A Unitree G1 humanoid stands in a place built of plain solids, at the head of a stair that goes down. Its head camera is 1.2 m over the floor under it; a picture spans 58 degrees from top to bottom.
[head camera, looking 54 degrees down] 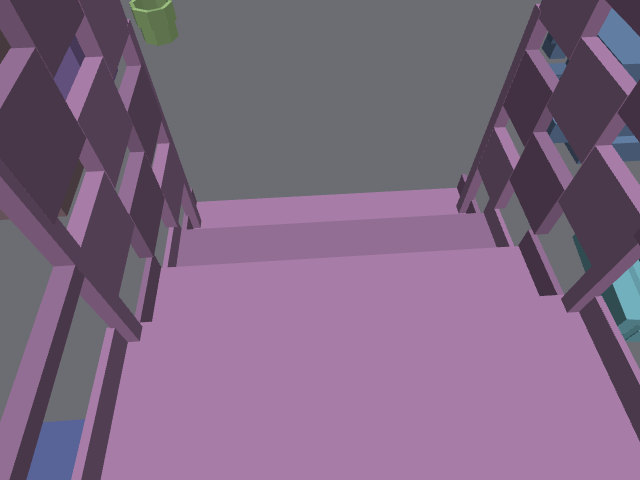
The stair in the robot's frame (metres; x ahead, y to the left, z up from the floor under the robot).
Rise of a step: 0.16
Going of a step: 0.30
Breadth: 1.40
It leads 4 degrees to the left of straight ahead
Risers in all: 4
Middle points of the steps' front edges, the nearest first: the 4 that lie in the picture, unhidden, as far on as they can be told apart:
0.61 -0.11 0.00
0.91 -0.09 -0.16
1.21 -0.07 -0.32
1.51 -0.04 -0.48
